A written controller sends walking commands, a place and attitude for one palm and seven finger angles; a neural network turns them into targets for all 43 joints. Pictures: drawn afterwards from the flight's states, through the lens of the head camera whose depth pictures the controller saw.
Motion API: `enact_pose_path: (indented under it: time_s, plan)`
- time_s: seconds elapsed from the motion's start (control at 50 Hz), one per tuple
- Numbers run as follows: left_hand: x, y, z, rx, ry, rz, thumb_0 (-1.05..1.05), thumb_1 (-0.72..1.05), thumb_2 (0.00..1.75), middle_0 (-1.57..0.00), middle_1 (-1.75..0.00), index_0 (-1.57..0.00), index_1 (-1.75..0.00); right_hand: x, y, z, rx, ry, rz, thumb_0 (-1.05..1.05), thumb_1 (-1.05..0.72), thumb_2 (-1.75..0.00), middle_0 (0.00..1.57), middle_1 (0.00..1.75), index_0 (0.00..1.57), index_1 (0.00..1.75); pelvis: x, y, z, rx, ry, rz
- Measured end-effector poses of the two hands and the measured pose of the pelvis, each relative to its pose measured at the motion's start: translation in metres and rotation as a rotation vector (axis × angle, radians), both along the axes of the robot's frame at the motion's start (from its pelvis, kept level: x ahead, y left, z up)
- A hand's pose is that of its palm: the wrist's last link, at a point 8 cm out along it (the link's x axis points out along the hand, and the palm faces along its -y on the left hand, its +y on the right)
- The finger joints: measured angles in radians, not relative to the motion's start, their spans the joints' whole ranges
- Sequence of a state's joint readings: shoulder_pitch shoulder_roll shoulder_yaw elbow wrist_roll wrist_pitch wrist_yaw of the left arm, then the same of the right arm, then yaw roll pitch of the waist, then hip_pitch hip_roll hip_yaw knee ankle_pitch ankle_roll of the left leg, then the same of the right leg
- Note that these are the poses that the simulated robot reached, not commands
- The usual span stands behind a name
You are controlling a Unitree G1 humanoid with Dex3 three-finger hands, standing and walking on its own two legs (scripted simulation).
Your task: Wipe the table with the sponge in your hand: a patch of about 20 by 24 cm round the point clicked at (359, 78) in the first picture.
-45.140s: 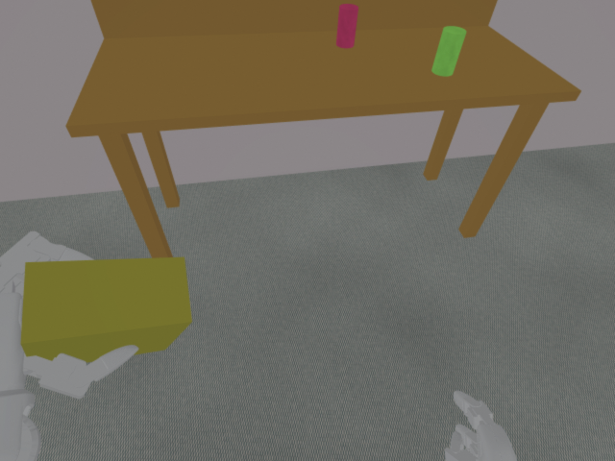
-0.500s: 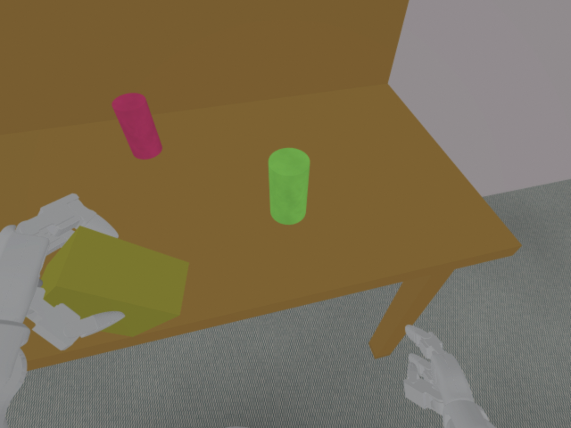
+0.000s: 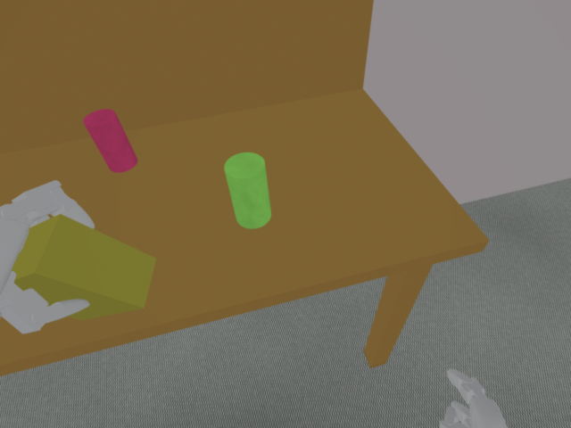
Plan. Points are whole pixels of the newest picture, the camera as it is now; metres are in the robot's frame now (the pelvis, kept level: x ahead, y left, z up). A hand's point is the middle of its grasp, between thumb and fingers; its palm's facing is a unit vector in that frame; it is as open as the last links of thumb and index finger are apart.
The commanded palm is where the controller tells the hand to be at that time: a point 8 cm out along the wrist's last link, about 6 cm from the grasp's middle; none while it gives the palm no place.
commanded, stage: turn the palm down, sponge in hand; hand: left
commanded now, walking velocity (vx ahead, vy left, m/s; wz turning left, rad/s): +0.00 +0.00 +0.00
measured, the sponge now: (89, 280) +0.25 +0.27 +0.12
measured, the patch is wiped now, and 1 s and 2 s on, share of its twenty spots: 0.00 0.00 0.00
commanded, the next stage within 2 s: move the sponge above the wiping area in 1.36 s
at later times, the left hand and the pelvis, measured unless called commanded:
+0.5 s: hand out of the picture +0.24 +0.36 +0.18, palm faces +0.29 -0.21 -0.93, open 10.6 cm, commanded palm +0.20 +0.34 +0.23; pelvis +0.01 +0.06 +0.01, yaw -1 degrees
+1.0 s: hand out of the picture +0.21 +0.37 +0.17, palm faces +0.16 -0.09 -0.98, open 10.6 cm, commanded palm +0.17 +0.35 +0.23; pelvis -0.02 +0.07 +0.02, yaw +0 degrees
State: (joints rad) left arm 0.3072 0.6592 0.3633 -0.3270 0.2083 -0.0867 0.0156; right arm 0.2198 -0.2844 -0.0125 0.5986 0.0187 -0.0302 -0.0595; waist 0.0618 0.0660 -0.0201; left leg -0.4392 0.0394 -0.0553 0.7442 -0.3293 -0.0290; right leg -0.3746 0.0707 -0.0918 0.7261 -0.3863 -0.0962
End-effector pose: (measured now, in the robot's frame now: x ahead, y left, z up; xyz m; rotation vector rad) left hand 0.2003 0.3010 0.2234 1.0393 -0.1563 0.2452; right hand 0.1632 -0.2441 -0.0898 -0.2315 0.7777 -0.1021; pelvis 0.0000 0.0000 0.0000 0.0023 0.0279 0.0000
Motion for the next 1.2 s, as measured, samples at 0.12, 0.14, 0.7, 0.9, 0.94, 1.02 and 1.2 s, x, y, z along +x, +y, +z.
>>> enact_pose_path:
  time_s: [0.12,0.14,0.7,0.9,0.94,1.02,1.2]
  plan:
    - [0.007,0.032,-0.006,0.069,0.103,0.191,0.0,-0.55,1.03,-0.69,-1.31,-0.7,-1.31,0.004,-0.008,-0.009,-0.012,0.041,-0.037,0.02,-0.91,-0.89,0.2,0.3,0.2,0.3,0.011,0.007,-0.002,0.01,0.018,-0.006]
    - [0.007,0.035,-0.009,0.08,0.138,0.209,0.0,-0.55,1.03,-0.69,-1.31,-0.7,-1.31,0.006,-0.007,-0.008,-0.014,0.037,-0.04,0.02,-0.91,-0.89,0.2,0.3,0.2,0.3,0.012,0.009,-0.002,0.011,0.02,-0.006]
    - [-0.005,0.047,-0.027,0.271,0.288,0.147,0.0,-0.56,1.04,-0.69,-1.31,-0.7,-1.31,0.063,0.133,0.045,0.09,-0.149,0.145,0.02,-0.9,-0.89,0.21,0.3,0.2,0.3,-0.005,0.076,0.018,-0.021,-0.057,-0.014]
    - [-0.011,0.077,0.013,0.362,0.134,0.351,0.0,-0.56,1.04,-0.7,-1.31,-0.71,-1.31,0.06,0.153,0.044,0.123,-0.105,0.21,0.02,-0.9,-0.89,0.21,0.3,0.2,0.3,-0.016,0.076,0.022,-0.019,-0.088,-0.013]
    - [-0.013,0.08,0.011,0.343,0.165,0.388,0.0,-0.56,1.04,-0.69,-1.31,-0.7,-1.31,0.061,0.152,0.044,0.134,-0.111,0.208,0.02,-0.9,-0.89,0.21,0.3,0.2,0.3,-0.018,0.075,0.023,-0.017,-0.09,-0.01]
    - [-0.017,0.062,-0.009,0.332,0.267,0.345,0.0,-0.56,1.04,-0.69,-1.32,-0.7,-1.32,0.061,0.146,0.045,0.14,-0.135,0.2,0.02,-0.9,-0.89,0.21,0.3,0.2,0.3,-0.021,0.073,0.024,-0.012,-0.093,-0.008]
    - [-0.02,0.026,-0.011,0.456,0.263,0.204,0.0,-0.56,1.04,-0.7,-1.31,-0.71,-1.31,0.06,0.119,0.047,0.089,-0.141,0.201,0.02,-0.9,-0.89,0.21,0.3,0.2,0.3,-0.022,0.054,0.024,-0.009,-0.121,-0.017]
